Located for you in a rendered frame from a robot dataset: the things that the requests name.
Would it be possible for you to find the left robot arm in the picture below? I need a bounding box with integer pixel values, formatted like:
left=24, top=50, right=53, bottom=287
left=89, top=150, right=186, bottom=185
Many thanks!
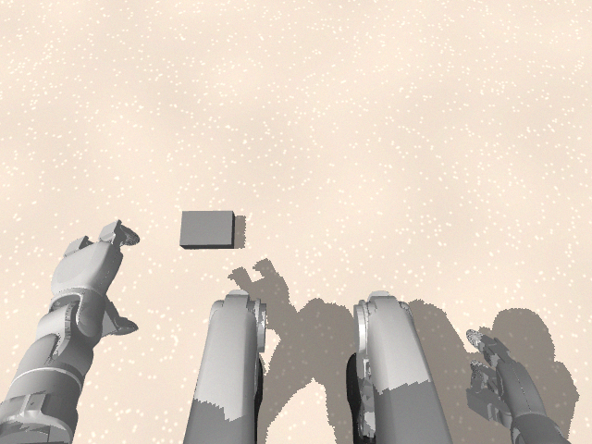
left=0, top=288, right=106, bottom=444

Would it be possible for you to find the small box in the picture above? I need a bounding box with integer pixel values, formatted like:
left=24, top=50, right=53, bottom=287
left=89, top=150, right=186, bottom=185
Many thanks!
left=179, top=211, right=235, bottom=250

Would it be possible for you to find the right robot hand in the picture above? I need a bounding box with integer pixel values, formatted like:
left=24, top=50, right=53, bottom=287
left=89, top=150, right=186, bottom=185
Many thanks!
left=466, top=329, right=547, bottom=431

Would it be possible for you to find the right robot arm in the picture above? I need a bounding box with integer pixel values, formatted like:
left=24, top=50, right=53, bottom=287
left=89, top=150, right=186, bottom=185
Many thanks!
left=511, top=413, right=571, bottom=444

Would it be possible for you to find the left robot hand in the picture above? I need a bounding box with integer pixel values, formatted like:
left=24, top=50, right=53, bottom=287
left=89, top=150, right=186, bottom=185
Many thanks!
left=51, top=220, right=140, bottom=338

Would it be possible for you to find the right robot foot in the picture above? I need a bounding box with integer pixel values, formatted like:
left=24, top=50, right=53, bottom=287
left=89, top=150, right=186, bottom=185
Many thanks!
left=346, top=353, right=376, bottom=444

